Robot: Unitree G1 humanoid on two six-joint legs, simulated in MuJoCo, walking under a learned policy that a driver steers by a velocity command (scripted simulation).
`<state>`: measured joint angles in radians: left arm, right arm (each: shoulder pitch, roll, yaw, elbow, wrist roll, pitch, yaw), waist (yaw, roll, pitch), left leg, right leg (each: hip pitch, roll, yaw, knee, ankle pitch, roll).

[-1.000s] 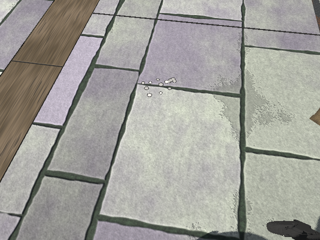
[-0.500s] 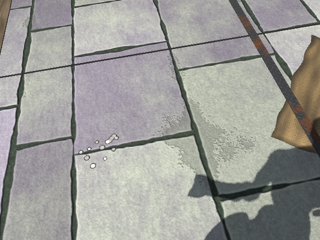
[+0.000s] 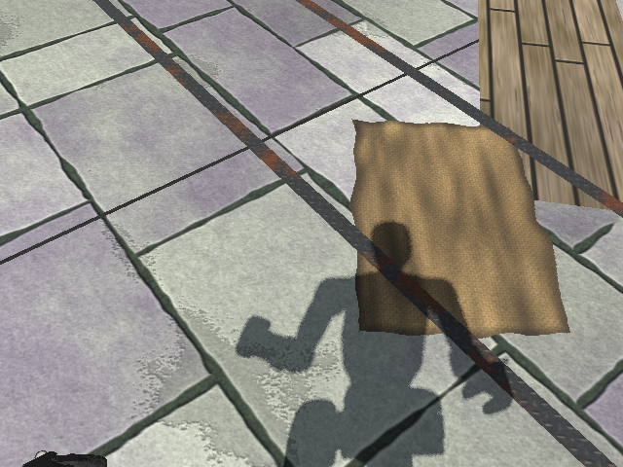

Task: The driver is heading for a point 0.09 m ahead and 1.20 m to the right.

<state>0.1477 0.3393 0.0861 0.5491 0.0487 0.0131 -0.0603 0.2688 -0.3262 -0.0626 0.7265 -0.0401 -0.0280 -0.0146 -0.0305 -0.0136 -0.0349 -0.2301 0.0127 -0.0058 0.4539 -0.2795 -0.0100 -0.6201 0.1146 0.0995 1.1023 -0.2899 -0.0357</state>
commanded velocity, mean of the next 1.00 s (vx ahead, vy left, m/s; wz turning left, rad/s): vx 0.95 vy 0.00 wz -0.99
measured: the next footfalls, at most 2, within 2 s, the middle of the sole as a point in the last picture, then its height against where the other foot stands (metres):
right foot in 0.34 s outside the picture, level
left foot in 0.74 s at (406, 338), level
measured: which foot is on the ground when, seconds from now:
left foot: down 0.00-0.36, up 0.38-0.72, down 0.74-1.00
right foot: up 0.00-0.32, down 0.34-0.74, up 0.76-1.00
